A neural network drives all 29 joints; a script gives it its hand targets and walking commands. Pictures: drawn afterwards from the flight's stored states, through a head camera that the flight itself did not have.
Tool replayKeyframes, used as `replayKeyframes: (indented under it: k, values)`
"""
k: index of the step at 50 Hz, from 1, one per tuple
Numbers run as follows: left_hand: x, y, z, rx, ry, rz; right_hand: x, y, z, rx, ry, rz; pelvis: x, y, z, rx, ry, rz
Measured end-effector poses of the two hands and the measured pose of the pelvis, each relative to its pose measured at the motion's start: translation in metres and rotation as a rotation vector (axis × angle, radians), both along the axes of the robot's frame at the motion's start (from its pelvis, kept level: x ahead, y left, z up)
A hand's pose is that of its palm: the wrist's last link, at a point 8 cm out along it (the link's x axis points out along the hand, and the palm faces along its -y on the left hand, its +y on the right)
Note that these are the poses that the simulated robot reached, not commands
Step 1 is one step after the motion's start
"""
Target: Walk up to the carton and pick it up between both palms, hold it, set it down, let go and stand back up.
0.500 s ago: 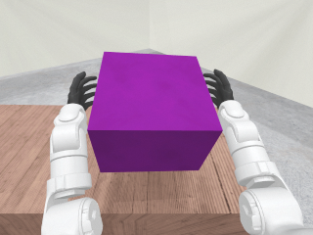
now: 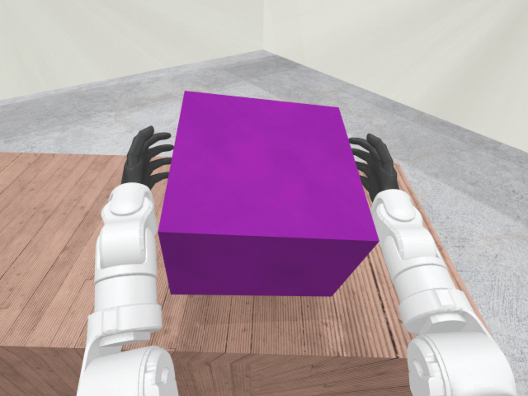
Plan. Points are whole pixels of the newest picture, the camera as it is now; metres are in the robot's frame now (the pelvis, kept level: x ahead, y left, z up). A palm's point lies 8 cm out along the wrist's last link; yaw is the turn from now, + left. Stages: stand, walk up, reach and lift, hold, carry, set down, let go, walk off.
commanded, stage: set down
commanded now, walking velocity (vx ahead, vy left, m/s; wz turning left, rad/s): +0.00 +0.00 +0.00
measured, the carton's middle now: (259, 195) +0.41 +0.02 +0.14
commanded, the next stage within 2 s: none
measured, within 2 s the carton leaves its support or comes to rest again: neither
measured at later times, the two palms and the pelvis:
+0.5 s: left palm (151, 192) +0.38 +0.18 +0.18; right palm (380, 193) +0.39 -0.18 +0.16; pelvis +0.00 +0.00 +0.00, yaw +0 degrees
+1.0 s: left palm (158, 199) +0.39 +0.18 +0.15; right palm (372, 194) +0.42 -0.18 +0.13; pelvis +0.01 +0.00 +0.00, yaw +0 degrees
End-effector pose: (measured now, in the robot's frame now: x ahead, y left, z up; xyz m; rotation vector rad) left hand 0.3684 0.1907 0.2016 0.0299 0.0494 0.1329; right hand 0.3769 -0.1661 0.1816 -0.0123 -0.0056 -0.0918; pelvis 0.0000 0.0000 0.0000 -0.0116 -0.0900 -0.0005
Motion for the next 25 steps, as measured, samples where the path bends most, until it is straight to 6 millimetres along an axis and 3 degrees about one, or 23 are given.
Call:
replayKeyframes:
  k: [25]
  values:
    - [0.009,-0.010,-0.024,-0.027,0.059,0.039,0.015,-0.010,-0.025,-0.076,0.056,0.037,0.005,-0.001,0.000,0.001,0.030,0.000]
